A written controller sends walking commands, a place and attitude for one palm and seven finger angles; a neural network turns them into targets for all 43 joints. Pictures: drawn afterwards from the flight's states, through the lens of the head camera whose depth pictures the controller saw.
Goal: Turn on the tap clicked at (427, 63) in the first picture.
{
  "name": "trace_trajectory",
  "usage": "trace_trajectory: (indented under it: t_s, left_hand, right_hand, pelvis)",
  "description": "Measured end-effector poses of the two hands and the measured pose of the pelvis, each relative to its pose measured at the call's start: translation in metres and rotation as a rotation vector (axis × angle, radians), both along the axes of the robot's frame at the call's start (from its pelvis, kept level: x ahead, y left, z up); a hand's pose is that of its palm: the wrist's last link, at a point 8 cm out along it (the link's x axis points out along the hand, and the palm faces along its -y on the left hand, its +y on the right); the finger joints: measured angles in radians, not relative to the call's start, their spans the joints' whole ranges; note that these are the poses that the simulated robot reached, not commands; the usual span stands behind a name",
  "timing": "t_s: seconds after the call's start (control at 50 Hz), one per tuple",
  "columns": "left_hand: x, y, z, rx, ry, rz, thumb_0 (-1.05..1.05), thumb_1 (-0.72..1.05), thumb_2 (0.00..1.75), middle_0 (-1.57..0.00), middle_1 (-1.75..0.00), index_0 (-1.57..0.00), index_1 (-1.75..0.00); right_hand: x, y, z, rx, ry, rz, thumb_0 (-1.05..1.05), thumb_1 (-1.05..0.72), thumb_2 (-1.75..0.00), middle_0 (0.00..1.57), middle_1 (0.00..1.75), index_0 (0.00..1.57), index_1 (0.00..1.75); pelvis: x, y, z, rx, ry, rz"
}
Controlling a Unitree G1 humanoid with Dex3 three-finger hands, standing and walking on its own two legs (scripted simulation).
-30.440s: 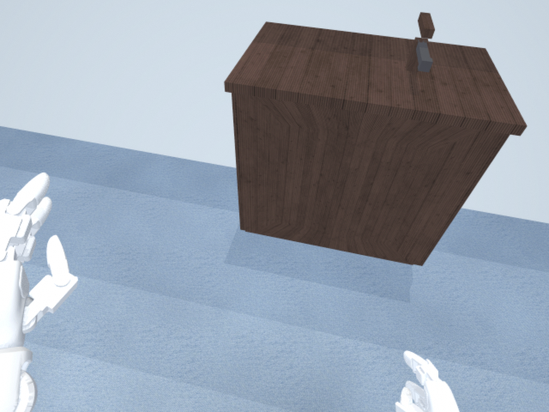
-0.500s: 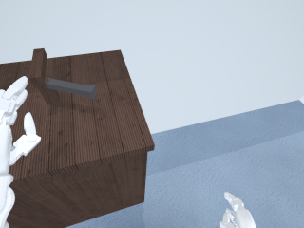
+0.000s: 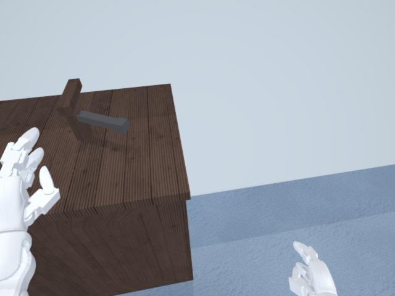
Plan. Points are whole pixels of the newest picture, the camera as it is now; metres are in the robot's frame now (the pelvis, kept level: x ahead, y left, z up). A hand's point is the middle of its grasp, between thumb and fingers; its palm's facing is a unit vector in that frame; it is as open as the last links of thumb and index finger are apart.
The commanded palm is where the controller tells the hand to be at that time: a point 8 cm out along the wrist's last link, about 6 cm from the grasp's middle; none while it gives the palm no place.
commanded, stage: turn the palm inward beside the body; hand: left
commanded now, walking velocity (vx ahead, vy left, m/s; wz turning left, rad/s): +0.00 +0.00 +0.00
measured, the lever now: (121, 125) +0.46 +0.26 +0.10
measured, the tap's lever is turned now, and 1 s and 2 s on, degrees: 60 60 60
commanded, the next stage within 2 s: reach beside the lever's end, fingers flat in 1.66 s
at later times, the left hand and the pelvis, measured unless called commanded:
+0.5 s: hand (75, 194) +0.22 +0.24 +0.15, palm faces +0.45 -0.87 -0.22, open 7.4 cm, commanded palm +0.17 +0.28 +0.17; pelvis +0.02 +0.00 -0.01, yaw -1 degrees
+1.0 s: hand (64, 206) +0.20 +0.25 +0.15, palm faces +0.47 -0.87 -0.13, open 7.4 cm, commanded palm +0.14 +0.29 +0.16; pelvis +0.01 +0.02 +0.00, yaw -1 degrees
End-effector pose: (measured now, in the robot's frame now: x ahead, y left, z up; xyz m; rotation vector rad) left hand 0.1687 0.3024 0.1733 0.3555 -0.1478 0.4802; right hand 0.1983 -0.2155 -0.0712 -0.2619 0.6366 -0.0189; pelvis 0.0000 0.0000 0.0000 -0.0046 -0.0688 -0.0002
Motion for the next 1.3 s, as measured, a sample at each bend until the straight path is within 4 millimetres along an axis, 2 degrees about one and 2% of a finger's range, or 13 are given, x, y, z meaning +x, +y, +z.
trace_trajectory:
  t_s: [0.18,0.34,0.46,0.88,1.1,1.3]
  left_hand:
    - [0.013,-0.017,-0.004,-0.029,0.018,-0.037,0.01,0.89,0.9,-0.21,-0.31,-0.21,-0.3]
    - [0.013,-0.023,-0.007,-0.06,0.02,-0.039,0.01,0.89,0.9,-0.21,-0.31,-0.21,-0.3]
    - [0.009,-0.025,-0.011,-0.088,0.017,-0.035,0.01,0.89,0.9,-0.21,-0.31,-0.21,-0.3]
    - [-0.01,-0.019,-0.018,-0.194,0.037,-0.014,0.02,0.89,0.9,-0.21,-0.3,-0.21,-0.3]
    - [-0.018,-0.017,-0.023,-0.243,0.058,0.004,0.02,0.89,0.9,-0.21,-0.3,-0.21,-0.3]
    - [-0.017,-0.017,-0.02,-0.271,0.053,0.014,0.02,0.89,0.9,-0.21,-0.3,-0.21,-0.3]
  right_hand:
    - [0.0,-0.024,-0.009,0.017,0.009,-0.068,0.01,-0.9,-0.9,0.21,0.3,0.2,0.3]
    - [-0.005,-0.03,-0.015,0.019,0.022,-0.092,0.01,-0.9,-0.9,0.21,0.3,0.2,0.3]
    - [-0.006,-0.023,-0.015,0.023,0.009,-0.085,0.01,-0.9,-0.9,0.21,0.3,0.2,0.3]
    - [0.006,0.027,0.006,0.047,-0.083,-0.001,0.01,-0.9,-0.9,0.21,0.3,0.2,0.3]
    - [0.007,0.034,0.01,0.042,-0.09,0.014,0.01,-0.9,-0.9,0.21,0.3,0.2,0.3]
    - [0.008,0.033,0.01,0.046,-0.092,0.011,0.01,-0.9,-0.9,0.21,0.3,0.2,0.3]
  pelvis:
    - [0.015,-0.012,-0.003,0.02,0.028,-0.012]
    - [0.022,-0.011,-0.005,0.027,0.041,-0.017]
    - [0.021,-0.007,-0.006,0.024,0.04,-0.017]
    - [0.006,0.013,0.0,0.005,-0.004,-0.012]
    - [0.005,0.018,0.002,0.0,-0.019,-0.007]
    - [0.007,0.017,0.003,0.001,-0.024,-0.005]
